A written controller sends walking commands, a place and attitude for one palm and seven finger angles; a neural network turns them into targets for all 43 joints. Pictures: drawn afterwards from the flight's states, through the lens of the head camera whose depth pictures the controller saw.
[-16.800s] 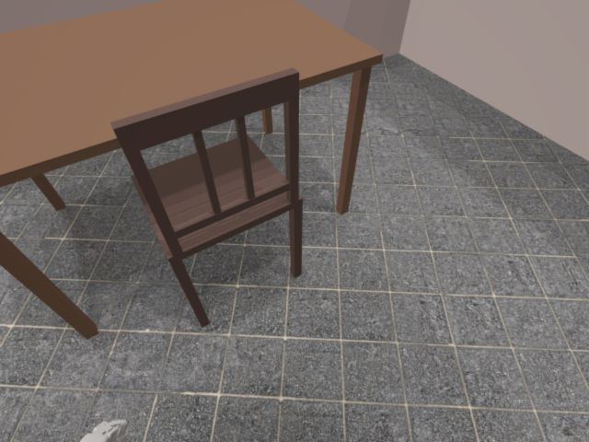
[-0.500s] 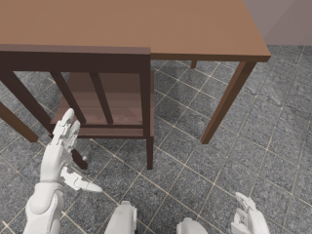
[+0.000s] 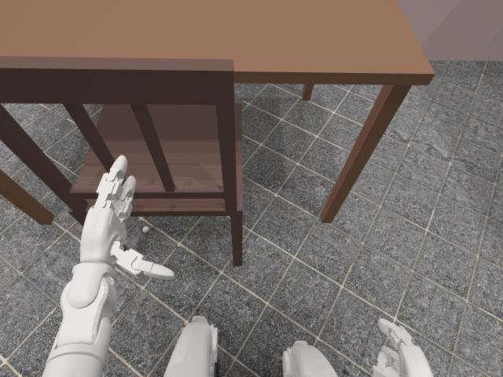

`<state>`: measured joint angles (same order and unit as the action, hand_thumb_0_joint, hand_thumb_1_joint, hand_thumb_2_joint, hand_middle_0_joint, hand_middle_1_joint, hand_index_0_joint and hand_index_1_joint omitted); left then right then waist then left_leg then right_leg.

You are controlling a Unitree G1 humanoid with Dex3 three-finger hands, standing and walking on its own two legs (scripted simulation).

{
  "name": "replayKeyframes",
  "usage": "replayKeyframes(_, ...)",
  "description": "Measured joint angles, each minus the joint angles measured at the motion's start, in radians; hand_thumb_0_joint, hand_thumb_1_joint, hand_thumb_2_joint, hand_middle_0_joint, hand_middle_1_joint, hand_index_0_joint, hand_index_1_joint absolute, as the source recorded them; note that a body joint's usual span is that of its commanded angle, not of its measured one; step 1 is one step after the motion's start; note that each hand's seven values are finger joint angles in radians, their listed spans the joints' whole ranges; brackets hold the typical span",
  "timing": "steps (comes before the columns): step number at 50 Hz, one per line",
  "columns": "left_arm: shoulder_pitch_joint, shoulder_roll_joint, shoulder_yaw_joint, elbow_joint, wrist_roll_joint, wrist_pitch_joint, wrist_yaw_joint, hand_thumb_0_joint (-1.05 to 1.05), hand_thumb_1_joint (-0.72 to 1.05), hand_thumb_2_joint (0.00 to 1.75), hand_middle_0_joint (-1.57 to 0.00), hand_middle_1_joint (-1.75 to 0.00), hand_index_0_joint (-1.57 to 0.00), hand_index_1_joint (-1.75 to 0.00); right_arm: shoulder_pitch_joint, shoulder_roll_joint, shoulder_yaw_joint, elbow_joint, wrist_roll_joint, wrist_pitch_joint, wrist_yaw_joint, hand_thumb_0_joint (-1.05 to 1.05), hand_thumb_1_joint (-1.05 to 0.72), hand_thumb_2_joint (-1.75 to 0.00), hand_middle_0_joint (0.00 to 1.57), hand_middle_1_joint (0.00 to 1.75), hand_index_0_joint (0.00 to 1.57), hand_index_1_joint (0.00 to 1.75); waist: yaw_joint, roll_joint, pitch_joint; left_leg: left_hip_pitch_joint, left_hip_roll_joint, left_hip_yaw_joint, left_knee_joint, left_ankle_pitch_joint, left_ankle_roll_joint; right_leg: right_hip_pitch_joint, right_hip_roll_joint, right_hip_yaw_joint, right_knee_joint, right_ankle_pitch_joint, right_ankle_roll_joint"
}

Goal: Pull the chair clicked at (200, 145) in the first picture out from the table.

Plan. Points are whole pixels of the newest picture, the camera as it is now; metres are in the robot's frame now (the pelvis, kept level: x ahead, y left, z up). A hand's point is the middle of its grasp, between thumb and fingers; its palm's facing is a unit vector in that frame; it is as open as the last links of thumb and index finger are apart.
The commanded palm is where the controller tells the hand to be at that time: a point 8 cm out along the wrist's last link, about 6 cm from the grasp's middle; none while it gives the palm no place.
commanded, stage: aim the fingers beside a spindle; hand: left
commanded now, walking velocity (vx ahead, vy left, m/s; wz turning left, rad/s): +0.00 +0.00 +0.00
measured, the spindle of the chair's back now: (102, 152) +0.50 +0.30 +0.00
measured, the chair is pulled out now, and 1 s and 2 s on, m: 0.00 0.00 0.00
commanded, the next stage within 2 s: push the fingers through the gap in 1.66 s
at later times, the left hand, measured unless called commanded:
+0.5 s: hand (154, 215) +0.35 +0.16 +0.03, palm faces +0.03 -1.00 -0.06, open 16.9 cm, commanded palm +0.33 +0.21 +0.02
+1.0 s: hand (154, 222) +0.35 +0.17 +0.01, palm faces +0.01 -1.00 -0.04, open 16.9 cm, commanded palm +0.33 +0.22 +0.02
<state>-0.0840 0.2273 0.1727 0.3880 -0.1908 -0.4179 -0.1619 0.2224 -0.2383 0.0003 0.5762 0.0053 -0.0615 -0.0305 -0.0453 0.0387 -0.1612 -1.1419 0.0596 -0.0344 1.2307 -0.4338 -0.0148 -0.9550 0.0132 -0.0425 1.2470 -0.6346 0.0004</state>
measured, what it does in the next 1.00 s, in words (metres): stands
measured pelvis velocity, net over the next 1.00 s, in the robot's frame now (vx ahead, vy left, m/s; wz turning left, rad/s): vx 0.00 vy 0.00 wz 0.00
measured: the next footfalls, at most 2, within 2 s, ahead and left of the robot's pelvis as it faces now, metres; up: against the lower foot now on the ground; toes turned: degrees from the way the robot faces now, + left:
none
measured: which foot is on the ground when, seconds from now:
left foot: down 0.00-1.00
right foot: down 0.00-1.00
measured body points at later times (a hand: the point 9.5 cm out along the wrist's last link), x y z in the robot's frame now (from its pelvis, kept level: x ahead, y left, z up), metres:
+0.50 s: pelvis +0.00 +0.00 -0.01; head +0.10 -0.01 +0.43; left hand +0.35 +0.22 +0.04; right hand +0.13 -0.26 -0.12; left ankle +0.08 +0.13 -0.63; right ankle -0.02 -0.12 -0.63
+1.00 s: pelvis +0.00 +0.00 -0.01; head +0.10 +0.00 +0.43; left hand +0.34 +0.22 +0.02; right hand +0.14 -0.26 -0.12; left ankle +0.08 +0.13 -0.63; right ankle -0.02 -0.12 -0.63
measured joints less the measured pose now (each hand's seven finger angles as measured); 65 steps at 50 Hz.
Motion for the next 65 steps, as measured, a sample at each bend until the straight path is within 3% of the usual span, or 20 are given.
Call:
replayKeyframes(10, -0.061, -0.014, -0.017, 0.025, 0.023, -0.038, 0.030, -0.01, -0.50, 0.30, -0.06, -0.08, -0.06, -0.08, -0.001, -0.001, -0.008, 0.014, -0.008, 0.009, 0.006, 0.01, -0.90, -0.90, 0.20, 0.30, 0.21, 0.30, -0.003, 0.001, -0.006, -0.034, 0.001, 0.001, 0.022, -0.004, -0.002, -0.036, 0.001, 0.002, 0.028, -0.007, -0.002)
replayKeyframes(16, -0.141, -0.007, 0.000, 0.116, 0.033, -0.017, 0.035, -0.01, -0.50, 0.30, -0.06, -0.08, -0.06, -0.08, -0.006, 0.001, -0.003, 0.009, -0.008, 0.027, 0.012, 0.01, -0.90, -0.90, 0.20, 0.30, 0.21, 0.30, -0.012, 0.002, -0.006, -0.072, 0.004, 0.000, 0.047, -0.007, -0.004, -0.077, 0.003, 0.003, 0.059, -0.015, -0.004)
replayKeyframes(24, -0.072, -0.004, 0.018, 0.030, 0.020, -0.029, 0.042, -0.02, -0.49, 0.30, -0.06, -0.08, -0.06, -0.08, 0.014, 0.008, -0.008, 0.005, -0.005, 0.048, 0.015, 0.01, -0.90, -0.90, 0.20, 0.30, 0.20, 0.30, -0.007, 0.005, -0.005, -0.044, 0.009, 0.011, 0.022, -0.006, -0.006, -0.057, 0.006, 0.014, 0.038, -0.009, -0.005)
replayKeyframes(31, -0.103, -0.002, 0.004, 0.116, 0.013, -0.029, 0.018, -0.01, -0.50, 0.30, -0.06, -0.08, -0.06, -0.08, 0.012, -0.003, -0.004, 0.013, 0.003, 0.049, 0.013, 0.01, -0.90, -0.90, 0.20, 0.30, 0.21, 0.30, -0.004, 0.004, -0.014, -0.048, 0.003, 0.000, 0.025, -0.006, -0.008, -0.055, 0.003, 0.003, 0.039, -0.014, -0.008)
replayKeyframes(41, -0.060, -0.015, 0.000, 0.026, 0.031, -0.056, 0.045, -0.02, -0.49, 0.30, -0.06, -0.08, -0.06, -0.08, -0.009, 0.001, -0.016, 0.002, -0.006, 0.049, 0.012, 0.01, -0.90, -0.90, 0.20, 0.30, 0.20, 0.30, -0.006, -0.001, -0.007, -0.036, 0.007, 0.006, 0.022, -0.009, -0.008, -0.047, 0.006, 0.009, 0.037, -0.013, -0.008)
replayKeyframes(47, -0.103, 0.015, 0.026, 0.119, 0.010, -0.031, 0.021, -0.01, -0.49, 0.30, -0.06, -0.08, -0.06, -0.08, -0.009, 0.000, -0.004, -0.004, 0.003, 0.056, 0.013, 0.01, -0.90, -0.90, 0.20, 0.30, 0.20, 0.30, -0.004, 0.001, -0.012, -0.045, 0.004, -0.001, 0.026, -0.007, -0.009, -0.052, 0.005, 0.002, 0.040, -0.015, -0.009)
replayKeyframes(52, -0.079, -0.006, -0.005, 0.085, -0.001, -0.032, -0.001, -0.01, -0.49, 0.30, -0.06, -0.08, -0.06, -0.08, -0.007, -0.004, -0.009, -0.002, 0.002, 0.045, 0.009, 0.01, -0.90, -0.90, 0.20, 0.30, 0.21, 0.30, -0.002, 0.003, -0.002, -0.055, 0.002, -0.005, 0.035, -0.010, -0.006, -0.057, 0.004, -0.001, 0.042, -0.015, -0.006)
replayKeyframes(59, -0.095, -0.011, -0.001, 0.055, 0.031, -0.053, 0.038, -0.02, -0.50, 0.30, -0.06, -0.08, -0.06, -0.08, -0.011, 0.005, -0.008, 0.010, -0.005, 0.046, 0.009, 0.01, -0.90, -0.90, 0.20, 0.30, 0.20, 0.30, -0.008, 0.000, -0.004, -0.052, 0.003, 0.000, 0.034, -0.011, -0.003, -0.055, 0.004, 0.004, 0.039, -0.013, -0.003)
replayKeyframes(65, -0.123, 0.015, 0.022, 0.116, 0.018, -0.017, 0.032, -0.01, -0.49, 0.30, -0.06, -0.08, -0.06, -0.08, -0.001, 0.006, -0.002, -0.002, 0.000, 0.062, 0.016, 0.01, -0.90, -0.90, 0.20, 0.30, 0.21, 0.30, -0.013, 0.002, -0.007, -0.055, 0.004, 0.002, 0.031, -0.009, -0.001, -0.059, 0.005, 0.006, 0.036, -0.010, -0.001)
